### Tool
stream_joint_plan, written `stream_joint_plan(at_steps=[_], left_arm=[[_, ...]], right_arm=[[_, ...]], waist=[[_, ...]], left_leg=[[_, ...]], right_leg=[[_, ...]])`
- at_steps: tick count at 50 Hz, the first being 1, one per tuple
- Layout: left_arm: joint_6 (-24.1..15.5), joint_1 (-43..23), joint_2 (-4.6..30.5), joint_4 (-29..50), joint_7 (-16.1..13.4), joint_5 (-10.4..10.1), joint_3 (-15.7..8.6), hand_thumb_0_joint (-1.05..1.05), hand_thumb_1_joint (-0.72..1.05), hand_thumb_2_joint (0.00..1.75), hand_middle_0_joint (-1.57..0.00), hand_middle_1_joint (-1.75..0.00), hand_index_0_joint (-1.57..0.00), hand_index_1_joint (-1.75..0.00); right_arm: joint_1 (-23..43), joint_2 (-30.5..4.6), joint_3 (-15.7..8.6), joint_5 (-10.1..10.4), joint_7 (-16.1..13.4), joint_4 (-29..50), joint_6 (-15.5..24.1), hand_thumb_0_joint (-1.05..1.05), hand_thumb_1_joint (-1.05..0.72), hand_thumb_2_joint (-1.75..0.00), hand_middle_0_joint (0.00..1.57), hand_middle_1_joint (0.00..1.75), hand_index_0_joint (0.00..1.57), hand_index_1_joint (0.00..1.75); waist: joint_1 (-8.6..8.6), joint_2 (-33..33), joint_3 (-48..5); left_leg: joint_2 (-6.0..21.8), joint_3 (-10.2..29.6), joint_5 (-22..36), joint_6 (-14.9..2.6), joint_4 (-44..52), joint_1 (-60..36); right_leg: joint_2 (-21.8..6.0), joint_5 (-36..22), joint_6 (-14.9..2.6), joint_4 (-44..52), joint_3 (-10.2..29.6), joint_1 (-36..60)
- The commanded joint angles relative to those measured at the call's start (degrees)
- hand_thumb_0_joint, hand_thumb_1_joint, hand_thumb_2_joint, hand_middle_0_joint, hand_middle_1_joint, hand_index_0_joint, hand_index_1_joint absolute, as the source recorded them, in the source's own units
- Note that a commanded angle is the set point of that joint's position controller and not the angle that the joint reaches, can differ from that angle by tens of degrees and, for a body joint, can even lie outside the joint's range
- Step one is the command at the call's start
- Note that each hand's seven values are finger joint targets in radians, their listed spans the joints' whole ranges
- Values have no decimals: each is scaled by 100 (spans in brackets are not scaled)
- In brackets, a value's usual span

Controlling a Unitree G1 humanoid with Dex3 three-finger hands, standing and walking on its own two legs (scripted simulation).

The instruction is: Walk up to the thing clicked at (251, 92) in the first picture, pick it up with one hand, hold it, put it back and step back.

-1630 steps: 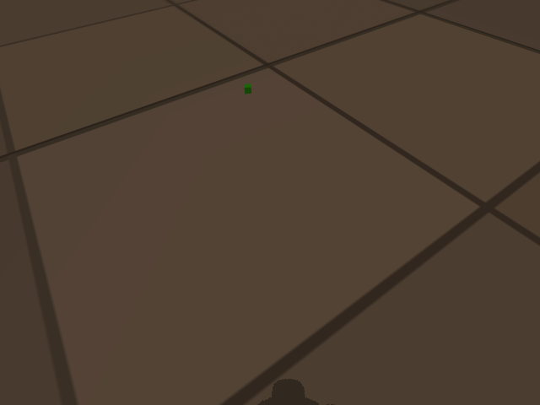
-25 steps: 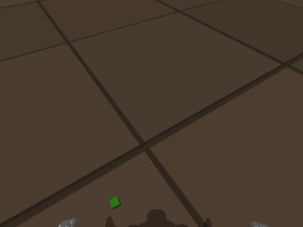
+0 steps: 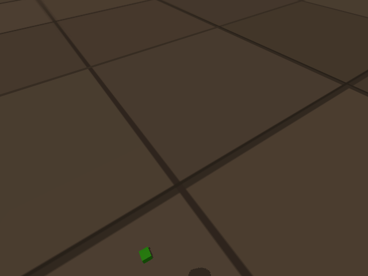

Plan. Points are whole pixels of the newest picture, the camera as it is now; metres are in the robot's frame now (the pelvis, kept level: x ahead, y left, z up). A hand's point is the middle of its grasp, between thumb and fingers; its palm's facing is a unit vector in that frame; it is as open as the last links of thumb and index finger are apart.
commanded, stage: stand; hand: left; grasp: from above
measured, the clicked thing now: (145, 255) +0.39 +0.27 -0.75
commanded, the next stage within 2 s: step back in 1.72 s
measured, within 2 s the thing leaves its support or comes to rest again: neither
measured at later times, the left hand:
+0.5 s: hand out of the picture +0.07 +0.22 -0.16, palm faces +0.02 -0.95 -0.32, open 7.4 cm
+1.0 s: hand out of the picture +0.09 +0.22 -0.15, palm faces +0.00 -0.94 -0.33, open 7.4 cm
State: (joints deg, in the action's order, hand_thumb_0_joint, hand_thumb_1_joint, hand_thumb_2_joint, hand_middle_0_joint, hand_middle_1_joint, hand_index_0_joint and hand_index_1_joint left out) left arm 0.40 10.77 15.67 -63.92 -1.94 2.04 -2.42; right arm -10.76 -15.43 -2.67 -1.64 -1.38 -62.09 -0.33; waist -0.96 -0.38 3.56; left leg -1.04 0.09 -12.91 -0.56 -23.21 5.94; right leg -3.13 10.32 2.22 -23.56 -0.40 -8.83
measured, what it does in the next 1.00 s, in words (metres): stands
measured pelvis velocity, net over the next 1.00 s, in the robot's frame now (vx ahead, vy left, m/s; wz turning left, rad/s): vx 0.01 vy -0.02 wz -0.02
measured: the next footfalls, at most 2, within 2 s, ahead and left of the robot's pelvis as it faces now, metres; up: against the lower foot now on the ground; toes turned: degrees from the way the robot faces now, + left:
none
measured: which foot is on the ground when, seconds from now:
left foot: down 0.00-1.00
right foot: down 0.00-1.00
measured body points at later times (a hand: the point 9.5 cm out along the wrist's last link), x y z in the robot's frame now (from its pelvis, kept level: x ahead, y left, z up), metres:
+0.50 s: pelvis +0.01 -0.02 +0.00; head +0.01 -0.02 +0.45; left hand +0.07 +0.27 -0.13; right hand +0.06 -0.30 -0.14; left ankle +0.00 +0.11 -0.74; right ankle +0.03 -0.14 -0.74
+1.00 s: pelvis +0.01 -0.02 +0.00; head +0.02 -0.02 +0.45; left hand +0.09 +0.27 -0.13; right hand +0.07 -0.31 -0.14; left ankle +0.00 +0.11 -0.74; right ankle +0.03 -0.14 -0.74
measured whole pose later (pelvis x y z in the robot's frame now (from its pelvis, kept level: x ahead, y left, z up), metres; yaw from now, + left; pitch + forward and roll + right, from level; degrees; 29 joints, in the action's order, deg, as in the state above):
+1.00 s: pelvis +0.01 -0.02 +0.00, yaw -1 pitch -3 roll +0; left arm -0.5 5.9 17.6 -65.6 -0.7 1.0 -1.6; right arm -7.7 -18.3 -1.0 -1.0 -0.7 -64.8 0.3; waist -0.2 -0.4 3.3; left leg 1.3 -0.2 -11.7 1.2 -18.9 4.3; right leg -0.8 9.0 0.5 -19.6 -0.3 -7.7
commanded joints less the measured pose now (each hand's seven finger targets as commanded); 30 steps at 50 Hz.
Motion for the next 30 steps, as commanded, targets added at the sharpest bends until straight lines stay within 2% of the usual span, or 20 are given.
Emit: stream_joint_plan(at_steps=[1, 2, 3, 4, 5, 7, 9, 11, 13, 14, 16, 18, 22, 23, 25, 26, 28, 30], left_arm=[[-115, -194, 1041, 250, -33, -23, -155, 0, 90, 90, -20, -30, -20, -30], [-117, -152, 1042, 224, -22, -27, -147, 0, 90, 90, -20, -30, -20, -30], [-131, -195, 1059, 212, -30, -26, -152, 0, 90, 90, -20, -30, -20, -30], [-132, -258, 1105, 224, -21, -25, -154, 0, 90, 90, -20, -30, -20, -30], [-137, -263, 1095, 228, -21, -25, -153, 0, 90, 90, -20, -30, -20, -30], [-160, -312, 1108, 221, -18, -34, -148, 0, 90, 90, -20, -30, -20, -30], [-163, -307, 1126, 175, -25, -53, -149, 0, 90, 90, -20, -30, -20, -30], [-154, -344, 1130, 168, -13, -60, -142, 0, 90, 90, -20, -30, -20, -30], [-173, -333, 1155, 147, -11, -63, -145, 0, 90, 90, -20, -30, -20, -30], [-166, -410, 1171, 153, -7, -64, -147, 0, 90, 90, -20, -30, -20, -30], [-178, -428, 1171, 142, -2, -72, -143, 0, 90, 90, -20, -30, -20, -30], [-170, -495, 1170, 131, -1, -80, -147, 0, 90, 90, -20, -30, -20, -30], [-137, -488, 1188, 88, 31, -87, -144, 0, 90, 90, -20, -30, -20, -30], [-147, -552, 1216, 101, 29, -91, -147, 0, 90, 90, -20, -30, -20, -30], [-162, -547, 1203, 111, 31, -75, -141, 0, 90, 90, -20, -30, -20, -30], [-168, -620, 1233, 116, 37, -83, -147, 0, 90, 90, -20, -30, -20, -30], [-177, -638, 1253, 129, 32, -77, -145, 0, 90, 90, -20, -30, -20, -30], [-180, -615, 1220, 122, 38, -85, -131, 0, 90, 90, -20, -30, -20, -30]], right_arm=[[210, -1090, -198, -16, -33, 326, 120, 0, -90, -90, 20, 30, 20, 30], [225, -1113, -194, -10, -28, 333, 124, 0, -90, -90, 20, 30, 20, 30], [248, -1089, -190, -2, -24, 340, 140, 0, -90, -90, 20, 30, 20, 30], [196, -1058, -162, 1, -18, 304, 139, 0, -90, -90, 20, 30, 20, 30], [207, -1130, -171, -4, -21, 301, 145, 0, -90, -90, 20, 30, 20, 30], [171, -1132, -152, -1, -22, 273, 152, 0, -90, -90, 20, 30, 20, 30], [229, -1139, -138, 9, -29, 244, 157, 0, -90, -90, 20, 30, 20, 30], [216, -1158, -115, 18, -26, 217, 149, 0, -90, -90, 20, 30, 20, 30], [259, -1204, -114, 25, -27, 216, 163, 0, -90, -90, 20, 30, 20, 30], [235, -1147, -82, 31, -25, 199, 155, 0, -90, -90, 20, 30, 20, 30], [239, -1207, -83, 30, -33, 184, 163, 0, -90, -90, 20, 30, 20, 30], [283, -1245, -75, 33, -40, 160, 161, 0, -90, -90, 20, 30, 20, 30], [341, -1253, -42, 39, -39, 123, 167, 0, -90, -90, 20, 30, 20, 30], [319, -1264, -47, 35, -34, 130, 174, 0, -90, -90, 20, 30, 20, 30], [374, -1294, -53, 43, -28, 143, 177, 0, -90, -90, 20, 30, 20, 30], [295, -1272, -34, 39, -30, 109, 180, 0, -90, -90, 20, 30, 20, 30], [357, -1305, -47, 36, -21, 133, 176, 0, -90, -90, 20, 30, 20, 30], [385, -1323, -48, 39, -16, 125, 171, 0, -90, -90, 20, 30, 20, 30]], waist=[[8, 31, 115], [12, -11, 59], [30, 69, -77], [47, 105, 39], [41, 39, -81], [69, 46, -196], [45, 101, -198], [51, 41, -77], [43, 71, -292], [64, 70, -134], [70, 56, -330], [73, 33, -293], [18, -35, -125], [50, 44, -262], [36, 87, -208], [83, 42, -273], [81, 92, -342], [69, 89, -267]], left_leg=[[562, 643, -488, -81, 743, 600], [579, 641, -527, -91, 761, 529], [582, 595, -180, -90, 683, 364], [569, 589, -245, -63, 704, 459], [575, 579, -209, -86, 677, 423], [604, 534, 120, -90, 610, 296], [622, 533, 298, -75, 584, 195], [620, 530, 147, -88, 640, 308], [646, 505, 532, -74, 549, 127], [643, 496, 467, -65, 608, 254], [667, 482, 623, -70, 560, 158], [689, 480, 643, -69, 603, 151], [699, 495, 299, -54, 751, 266], [710, 485, 504, -49, 725, 206], [722, 481, 587, -44, 652, 176], [729, 458, 548, -49, 708, 165], [729, 458, 671, -41, 652, 160], [742, 451, 559, -62, 652, 131]], right_leg=[[-265, 444, -256, 582, 441, 7], [-277, 427, -269, 588, 457, -9], [-321, 247, -301, 592, 487, 40], [-298, 345, -280, 619, 495, -37], [-323, 285, -293, 632, 506, 56], [-375, -26, -298, 602, 532, 138], [-358, -101, -297, 621, 524, 116], [-333, -8, -284, 669, 528, 83], [-380, -407, -307, 627, 531, 189], [-345, -297, -292, 617, 499, 167], [-388, -589, -310, 599, 519, 309], [-378, -639, -311, 586, 517, 307], [-322, -245, -296, 658, 500, 189], [-358, -360, -313, 647, 516, 305], [-348, -390, -294, 662, 510, 236], [-361, -427, -299, 665, 539, 264], [-373, -532, -307, 644, 503, 329], [-362, -437, -298, 716, 527, 223]])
